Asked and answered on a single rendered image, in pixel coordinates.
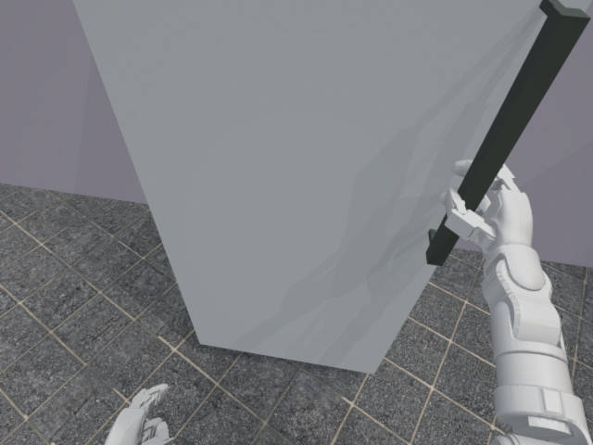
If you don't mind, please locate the handle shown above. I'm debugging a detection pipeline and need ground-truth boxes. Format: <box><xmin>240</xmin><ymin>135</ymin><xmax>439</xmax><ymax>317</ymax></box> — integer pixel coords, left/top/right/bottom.
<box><xmin>426</xmin><ymin>0</ymin><xmax>591</xmax><ymax>266</ymax></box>

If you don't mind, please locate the right robot hand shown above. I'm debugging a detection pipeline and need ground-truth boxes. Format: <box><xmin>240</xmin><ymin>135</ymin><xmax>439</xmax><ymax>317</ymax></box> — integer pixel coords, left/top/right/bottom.
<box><xmin>438</xmin><ymin>160</ymin><xmax>533</xmax><ymax>260</ymax></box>

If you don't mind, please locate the left robot hand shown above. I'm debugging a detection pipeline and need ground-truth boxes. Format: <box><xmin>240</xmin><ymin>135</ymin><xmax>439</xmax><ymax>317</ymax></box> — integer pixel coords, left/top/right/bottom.
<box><xmin>105</xmin><ymin>384</ymin><xmax>174</xmax><ymax>445</ymax></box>

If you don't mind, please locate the fridge door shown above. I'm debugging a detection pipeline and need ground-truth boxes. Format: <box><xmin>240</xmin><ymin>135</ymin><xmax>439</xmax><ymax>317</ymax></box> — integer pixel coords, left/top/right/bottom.
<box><xmin>72</xmin><ymin>0</ymin><xmax>592</xmax><ymax>375</ymax></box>

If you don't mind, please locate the right robot forearm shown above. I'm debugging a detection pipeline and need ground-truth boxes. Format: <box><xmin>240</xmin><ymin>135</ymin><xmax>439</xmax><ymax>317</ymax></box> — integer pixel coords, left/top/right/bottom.
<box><xmin>482</xmin><ymin>244</ymin><xmax>593</xmax><ymax>445</ymax></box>

